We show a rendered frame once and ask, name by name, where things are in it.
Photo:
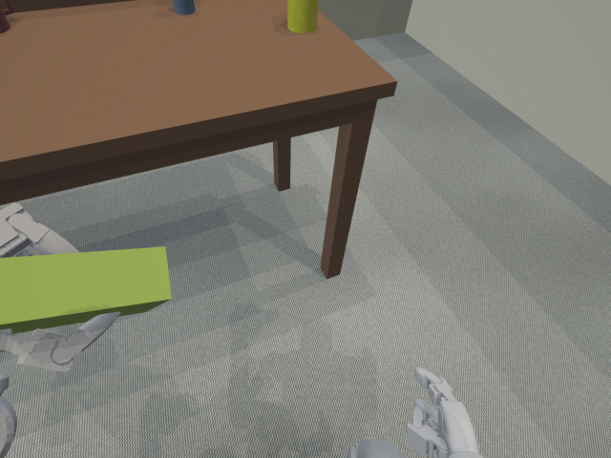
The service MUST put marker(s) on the table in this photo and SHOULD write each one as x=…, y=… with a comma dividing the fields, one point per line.
x=92, y=90

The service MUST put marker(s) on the right robot thigh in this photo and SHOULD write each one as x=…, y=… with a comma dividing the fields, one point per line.
x=374, y=448

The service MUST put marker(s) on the sponge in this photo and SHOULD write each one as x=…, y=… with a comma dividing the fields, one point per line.
x=53, y=290

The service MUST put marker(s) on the right robot hand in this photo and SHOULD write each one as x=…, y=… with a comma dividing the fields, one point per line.
x=441, y=433

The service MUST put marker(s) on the left robot hand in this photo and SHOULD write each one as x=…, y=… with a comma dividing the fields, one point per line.
x=20, y=236

